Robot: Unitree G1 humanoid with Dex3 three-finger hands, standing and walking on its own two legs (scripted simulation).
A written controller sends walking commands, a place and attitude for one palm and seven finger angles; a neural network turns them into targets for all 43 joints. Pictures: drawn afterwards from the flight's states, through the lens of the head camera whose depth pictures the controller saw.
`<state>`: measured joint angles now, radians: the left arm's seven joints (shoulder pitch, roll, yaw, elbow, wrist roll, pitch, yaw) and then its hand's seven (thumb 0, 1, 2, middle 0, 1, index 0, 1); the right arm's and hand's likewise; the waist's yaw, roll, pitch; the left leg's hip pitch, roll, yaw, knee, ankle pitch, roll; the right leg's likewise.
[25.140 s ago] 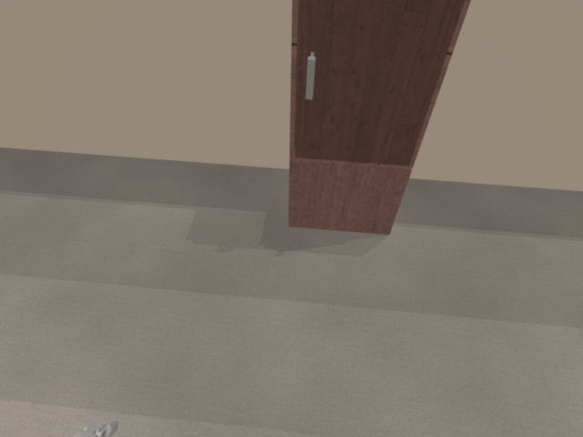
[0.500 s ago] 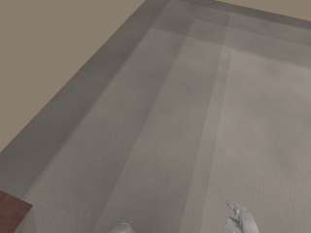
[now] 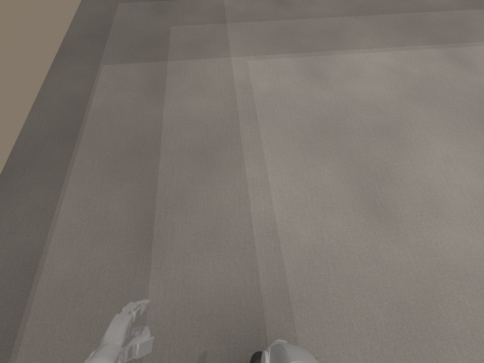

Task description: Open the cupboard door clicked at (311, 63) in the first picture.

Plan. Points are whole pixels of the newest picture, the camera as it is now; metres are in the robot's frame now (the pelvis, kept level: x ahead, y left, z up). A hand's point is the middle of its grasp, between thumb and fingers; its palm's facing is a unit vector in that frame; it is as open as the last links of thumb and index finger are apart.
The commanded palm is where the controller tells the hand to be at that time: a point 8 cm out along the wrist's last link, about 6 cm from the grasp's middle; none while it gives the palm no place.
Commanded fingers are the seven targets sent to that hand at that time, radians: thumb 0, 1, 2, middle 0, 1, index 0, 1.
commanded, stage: walk to a spot facing it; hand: left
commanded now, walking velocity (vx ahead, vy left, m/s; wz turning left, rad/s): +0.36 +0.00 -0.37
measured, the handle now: out of the picture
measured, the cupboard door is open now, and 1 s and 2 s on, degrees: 42 42 42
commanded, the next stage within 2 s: turn to face it in 0.42 s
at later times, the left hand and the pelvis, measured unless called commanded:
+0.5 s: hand (171, 333) +0.19 +0.14 -0.14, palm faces -0.01 -0.98 -0.20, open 7.3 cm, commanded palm none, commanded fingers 0.00 0.90 0.90 -0.20 -0.30 -0.20 -0.30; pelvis +0.28 -0.03 +0.01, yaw -8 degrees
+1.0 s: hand (209, 153) +0.61 +0.10 -0.13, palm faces -0.03 -0.96 -0.27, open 7.3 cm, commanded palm none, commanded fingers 0.00 0.90 0.90 -0.20 -0.30 -0.20 -0.30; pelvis +0.47 -0.10 +0.02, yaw +1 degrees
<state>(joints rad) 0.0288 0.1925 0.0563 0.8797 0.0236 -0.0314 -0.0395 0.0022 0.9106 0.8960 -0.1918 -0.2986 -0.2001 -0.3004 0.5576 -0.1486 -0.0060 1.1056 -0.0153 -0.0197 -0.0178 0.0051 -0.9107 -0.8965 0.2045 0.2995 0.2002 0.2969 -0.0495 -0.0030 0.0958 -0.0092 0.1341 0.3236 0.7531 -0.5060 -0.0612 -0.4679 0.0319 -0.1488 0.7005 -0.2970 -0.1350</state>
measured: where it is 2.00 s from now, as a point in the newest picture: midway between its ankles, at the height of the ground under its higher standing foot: (276, 260)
